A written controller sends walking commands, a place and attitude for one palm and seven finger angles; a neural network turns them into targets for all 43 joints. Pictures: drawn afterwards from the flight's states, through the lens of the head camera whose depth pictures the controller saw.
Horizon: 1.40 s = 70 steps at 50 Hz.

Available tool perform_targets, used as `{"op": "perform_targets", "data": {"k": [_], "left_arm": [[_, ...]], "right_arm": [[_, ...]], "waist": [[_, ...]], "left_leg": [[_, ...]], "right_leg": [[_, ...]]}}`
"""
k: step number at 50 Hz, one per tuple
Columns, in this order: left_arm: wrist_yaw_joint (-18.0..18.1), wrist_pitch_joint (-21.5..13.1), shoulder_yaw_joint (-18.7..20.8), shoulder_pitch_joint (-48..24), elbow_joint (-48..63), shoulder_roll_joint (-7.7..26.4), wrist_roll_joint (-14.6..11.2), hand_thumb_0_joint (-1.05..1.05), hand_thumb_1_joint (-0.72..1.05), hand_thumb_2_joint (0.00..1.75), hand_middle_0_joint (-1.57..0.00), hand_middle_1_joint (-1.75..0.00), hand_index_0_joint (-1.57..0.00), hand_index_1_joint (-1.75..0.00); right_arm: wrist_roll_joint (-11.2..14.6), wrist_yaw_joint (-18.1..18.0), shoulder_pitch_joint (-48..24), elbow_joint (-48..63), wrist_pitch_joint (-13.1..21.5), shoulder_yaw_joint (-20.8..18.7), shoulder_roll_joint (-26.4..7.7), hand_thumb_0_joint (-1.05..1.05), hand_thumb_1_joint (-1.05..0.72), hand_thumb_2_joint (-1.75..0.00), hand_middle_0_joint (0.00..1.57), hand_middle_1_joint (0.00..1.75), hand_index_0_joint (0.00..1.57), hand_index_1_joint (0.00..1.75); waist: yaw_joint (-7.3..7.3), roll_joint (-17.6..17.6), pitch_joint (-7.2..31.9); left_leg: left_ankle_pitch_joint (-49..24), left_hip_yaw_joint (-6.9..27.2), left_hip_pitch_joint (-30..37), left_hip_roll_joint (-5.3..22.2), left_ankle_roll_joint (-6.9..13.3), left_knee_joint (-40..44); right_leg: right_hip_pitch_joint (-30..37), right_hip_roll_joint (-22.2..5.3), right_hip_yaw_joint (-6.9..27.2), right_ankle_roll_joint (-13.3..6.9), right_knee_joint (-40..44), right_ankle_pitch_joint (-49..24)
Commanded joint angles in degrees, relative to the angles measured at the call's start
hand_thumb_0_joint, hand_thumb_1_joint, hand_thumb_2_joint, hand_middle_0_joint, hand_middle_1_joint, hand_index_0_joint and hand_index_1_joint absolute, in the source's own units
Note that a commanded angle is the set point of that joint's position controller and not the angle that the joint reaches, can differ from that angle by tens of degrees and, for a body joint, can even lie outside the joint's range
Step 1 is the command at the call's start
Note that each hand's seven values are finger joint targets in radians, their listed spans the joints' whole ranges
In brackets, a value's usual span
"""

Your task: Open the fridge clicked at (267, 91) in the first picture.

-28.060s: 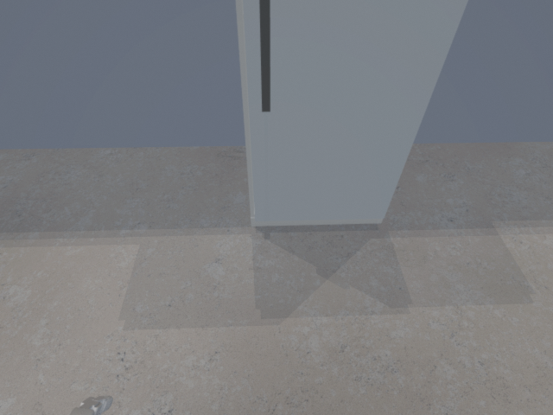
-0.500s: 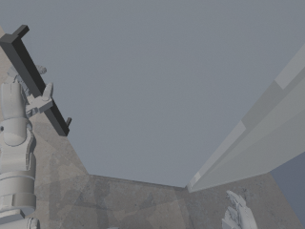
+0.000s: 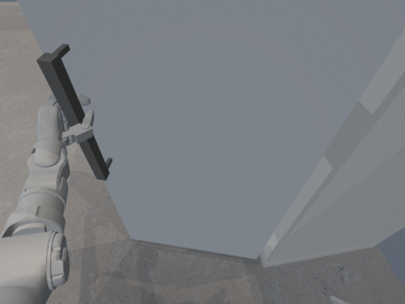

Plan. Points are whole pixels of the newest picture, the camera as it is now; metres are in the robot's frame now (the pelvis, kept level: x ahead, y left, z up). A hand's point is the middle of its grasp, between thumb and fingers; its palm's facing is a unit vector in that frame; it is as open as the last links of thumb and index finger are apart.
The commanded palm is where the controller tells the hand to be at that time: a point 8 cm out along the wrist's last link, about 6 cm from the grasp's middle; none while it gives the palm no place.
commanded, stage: stop walking and hold the door back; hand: left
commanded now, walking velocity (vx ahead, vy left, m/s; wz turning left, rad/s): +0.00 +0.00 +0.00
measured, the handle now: (87, 124) +0.46 +0.28 +0.09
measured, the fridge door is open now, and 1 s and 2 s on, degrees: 71 65 65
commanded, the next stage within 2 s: loosen the grip on the handle in 0.04 s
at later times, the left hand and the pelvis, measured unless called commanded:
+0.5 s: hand (85, 111) +0.46 +0.27 +0.12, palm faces +0.32 -0.93 -0.20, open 11.7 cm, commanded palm +0.41 +0.31 +0.13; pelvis +0.03 +0.00 +0.00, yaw -3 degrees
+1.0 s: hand (54, 102) +0.46 +0.33 +0.14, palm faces +0.45 -0.86 -0.24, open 14.6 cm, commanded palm +0.43 +0.36 +0.15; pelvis +0.05 +0.01 +0.00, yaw -1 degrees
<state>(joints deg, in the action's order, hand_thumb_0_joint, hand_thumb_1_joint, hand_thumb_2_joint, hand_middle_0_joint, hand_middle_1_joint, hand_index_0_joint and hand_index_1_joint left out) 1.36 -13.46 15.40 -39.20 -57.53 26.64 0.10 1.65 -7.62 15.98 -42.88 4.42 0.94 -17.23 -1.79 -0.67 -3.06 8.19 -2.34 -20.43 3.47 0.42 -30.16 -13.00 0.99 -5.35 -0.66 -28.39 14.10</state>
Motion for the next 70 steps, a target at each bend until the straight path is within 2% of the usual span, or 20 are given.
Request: {"op": "perform_targets", "data": {"k": [1,6,7,8,9,10,15,20,26,27,31,34,39,40,41,48,52,57,63,70], "left_arm": [[2.8,-3.0,5.2,-23.3,8.5,19.1,-0.4,0.0,0.9,0.9,-0.45,-1.4,-0.45,-1.4],[2.5,-2.6,8.4,-16.5,14.3,21.8,-0.8,0.0,0.9,0.9,-0.45,-1.4,-0.45,-1.4],[4.5,-5.5,22.2,-54.1,33.5,45.1,7.0,0.0,0.9,0.9,-0.45,-1.4,-0.45,-1.4],[-0.4,2.0,20.1,-40.5,7.9,38.8,9.8,0.0,0.78,0.84,-0.45,-1.4,-0.45,-1.4],[-0.9,2.3,12.9,-33.7,12.0,25.7,4.5,0.0,0.66,0.78,-0.45,-1.4,-0.45,-1.4],[-1.1,3.1,19.5,-27.5,9.5,30.2,4.5,0.0,0.54,0.73,-0.45,-1.4,-0.45,-1.4],[-0.8,1.2,10.2,-23.4,13.9,21.9,4.8,0.0,-0.07,0.43,-0.45,-1.4,-0.45,-1.4],[-1.7,2.6,11.2,-13.4,13.8,18.5,0.1,0.0,-0.55,0.2,-0.41,-1.35,-0.41,-1.35],[-0.5,3.9,9.7,-9.4,26.1,15.6,-0.4,0.0,-0.55,0.2,-0.33,-1.25,-0.33,-1.25],[1.3,2.9,16.8,-23.8,28.3,28.8,1.2,0.0,-0.55,0.2,-0.32,-1.23,-0.32,-1.23],[2.4,1.7,10.6,-23.8,33.9,20.2,1.8,0.0,-0.55,0.2,-0.26,-1.17,-0.26,-1.17],[1.1,1.8,5.5,-18.2,39.8,13.4,0.8,0.0,-0.55,0.2,-0.25,-1.15,-0.25,-1.15],[-2.2,12.1,6.2,-4.5,30.4,10.2,-2.9,0.0,-0.55,0.2,-0.25,-1.15,-0.25,-1.15],[-2.2,14.0,7.7,-4.5,30.2,11.4,-3.5,0.0,-0.55,0.2,-0.25,-1.15,-0.25,-1.15],[-1.1,14.2,16.8,-17.0,35.3,26.1,-2.7,0.0,-0.55,0.2,-0.25,-1.15,-0.25,-1.15],[-1.5,9.7,11.7,-18.1,32.1,22.6,1.3,0.0,-0.55,0.2,-0.25,-1.15,-0.25,-1.15],[-7.1,8.9,9.8,-17.9,21.0,22.0,-1.0,0.0,-0.55,0.2,-0.25,-1.15,-0.25,-1.15],[-11.1,8.2,13.2,-25.4,14.2,30.3,-1.9,0.0,-0.55,0.2,-0.25,-1.15,-0.25,-1.15],[-9.9,-1.0,16.4,-31.0,12.3,38.4,0.6,0.0,-0.55,0.2,-0.25,-1.15,-0.25,-1.15],[-14.0,0.3,22.5,-21.9,1.6,46.2,0.3,0.0,-0.55,0.2,-0.25,-1.15,-0.25,-1.15]], "right_arm": [[-0.1,-0.3,-0.6,7.1,3.1,-2.7,-7.9,0.0,-0.9,-0.9,0.2,0.3,0.2,0.3],[0.2,0.0,-0.3,8.5,2.8,-2.9,-7.7,0.0,-0.9,-0.9,0.2,0.3,0.2,0.3],[-0.6,1.2,3.7,11.1,4.4,-2.4,-5.6,0.0,-0.9,-0.9,0.2,0.3,0.2,0.3],[-4.6,3.0,6.1,4.4,5.3,-6.5,-9.4,0.0,-0.9,-0.9,0.2,0.3,0.2,0.3],[-3.4,4.2,8.2,6.9,4.8,-6.0,-8.5,0.0,-0.9,-0.9,0.2,0.3,0.2,0.3],[-3.7,4.7,9.9,6.7,5.0,-6.4,-9.9,0.0,-0.9,-0.9,0.2,0.3,0.2,0.3],[-2.4,5.9,5.7,7.8,4.6,-5.2,-6.6,0.0,-0.9,-0.9,0.2,0.3,0.2,0.3],[-0.8,5.5,5.1,7.9,4.3,-5.9,-7.9,0.0,-0.9,-0.9,0.2,0.3,0.2,0.3],[-1.0,5.0,3.8,7.8,4.7,-6.3,-7.4,0.0,-0.9,-0.9,0.2,0.3,0.2,0.3],[-1.4,3.8,4.5,6.0,4.6,-5.6,-9.0,0.0,-0.9,-0.9,0.2,0.3,0.2,0.3],[-2.3,3.6,5.7,4.8,5.1,-5.9,-7.5,0.0,-0.9,-0.9,0.2,0.3,0.2,0.3],[-2.4,4.0,6.5,4.0,6.0,-6.2,-6.8,0.0,-0.9,-0.9,0.2,0.3,0.2,0.3],[-0.3,3.9,3.6,4.6,4.3,-5.9,-7.6,0.0,-0.9,-0.9,0.2,0.3,0.2,0.3],[0.0,3.5,2.8,5.0,4.0,-5.8,-7.6,0.0,-0.9,-0.9,0.2,0.3,0.2,0.3],[-0.2,2.6,2.2,4.7,3.5,-5.3,-9.0,0.0,-0.9,-0.9,0.2,0.3,0.2,0.3],[-1.7,1.9,3.2,4.8,3.1,-4.3,-6.9,0.0,-0.9,-0.9,0.2,0.3,0.2,0.3],[-0.5,1.4,4.2,4.1,3.0,-4.3,-8.0,0.0,-0.9,-0.9,0.2,0.3,0.2,0.3],[0.2,0.8,5.5,3.5,3.0,-4.1,-9.1,0.0,-0.9,-0.9,0.2,0.3,0.2,0.3],[-0.9,1.3,9.2,2.2,3.0,-4.4,-9.8,0.0,-0.9,-0.9,0.2,0.3,0.2,0.3],[-0.2,1.3,10.4,2.7,0.8,-4.5,-11.0,0.0,-0.9,-0.9,0.2,0.3,0.2,0.3]], "waist": [[1.86,-5.0,10.9],[2.0,-1.4,15.8],[0.65,-19.4,17.8],[-0.21,-0.6,29.3],[-3.19,6.6,25.2],[-1.46,8.0,27.8],[0.47,-10.0,16.3],[0.07,7.6,12.2],[1.3,-0.8,17.5],[-0.76,-2.8,17.6],[-1.16,-9.3,25.4],[-0.75,-15.4,32.4],[0.68,-1.5,21.1],[0.97,0.3,19.7],[0.84,-0.9,21.9],[-0.46,-7.2,23.3],[-2.39,-2.2,17.4],[-2.67,-2.9,16.7],[-3.24,-7.8,23.4],[-1.18,-6.9,22.7]], "left_leg": [[13.4,11.1,3.6,4.9,2.0,10.3],[-1.4,6.3,4.7,3.3,0.6,3.7],[4.8,3.6,8.5,0.7,0.0,7.2],[-6.6,-0.2,8.9,-2.5,2.0,4.5],[-7.5,0.7,8.4,-1.9,2.3,3.2],[-4.5,0.8,8.8,-2.1,2.0,2.7],[6.8,0.6,4.8,-2.4,0.8,2.7],[7.1,0.7,1.6,-2.8,2.0,1.7],[-2.6,1.1,9.1,-2.8,2.1,1.4],[-3.5,1.7,9.5,-2.7,2.5,0.9],[-12.5,3.3,18.7,-1.9,1.2,0.2],[-31.9,5.0,28.9,-0.3,-0.3,-2.6],[-26.2,3.9,17.0,-1.3,0.8,-1.2],[-22.2,3.4,14.6,-1.8,1.0,-0.4],[-17.6,3.4,13.8,-2.1,1.1,0.8],[-18.8,2.5,16.9,-2.3,1.2,-0.7],[-8.6,2.4,12.0,-2.8,1.8,-0.7],[-3.0,2.1,7.5,-3.4,2.1,-1.0],[-2.5,3.0,7.0,-3.1,2.0,-3.4],[-3.3,2.2,1.3,-3.0,2.1,-4.4]], "right_leg": [[0.9,-3.9,7.6,0.6,6.0,10.8],[5.9,-6.3,9.0,0.2,7.5,2.3],[6.1,-5.5,7.5,-0.4,2.7,7.3],[4.4,-3.0,6.4,-1.9,2.6,-11.4],[1.2,-0.8,4.9,-0.1,3.7,-15.7],[1.7,-1.8,7.3,0.5,3.4,-15.2],[-3.6,-3.0,11.6,-1.9,5.4,2.8],[-5.1,-2.0,9.8,-0.1,5.8,4.3],[-5.5,0.9,4.8,-0.7,1.5,-5.2],[-6.5,1.0,4.7,-0.5,1.4,-5.7],[-7.7,1.9,3.4,-0.7,0.6,-8.7],[-9.3,2.1,3.1,-0.5,-0.2,-13.5],[-5.1,1.9,1.9,0.2,1.2,-16.8],[-3.9,1.7,1.7,0.2,1.5,-16.8],[-2.0,1.5,2.1,0.1,2.1,-16.3],[-3.9,1.7,2.9,-0.3,1.2,-16.4],[-6.2,1.4,3.1,-0.1,2.5,-11.5],[-7.7,0.4,4.5,0.4,3.1,-8.0],[-8.6,0.6,6.2,0.2,1.3,-6.6],[-5.6,-0.1,6.9,0.7,-1.0,-11.2]]}}
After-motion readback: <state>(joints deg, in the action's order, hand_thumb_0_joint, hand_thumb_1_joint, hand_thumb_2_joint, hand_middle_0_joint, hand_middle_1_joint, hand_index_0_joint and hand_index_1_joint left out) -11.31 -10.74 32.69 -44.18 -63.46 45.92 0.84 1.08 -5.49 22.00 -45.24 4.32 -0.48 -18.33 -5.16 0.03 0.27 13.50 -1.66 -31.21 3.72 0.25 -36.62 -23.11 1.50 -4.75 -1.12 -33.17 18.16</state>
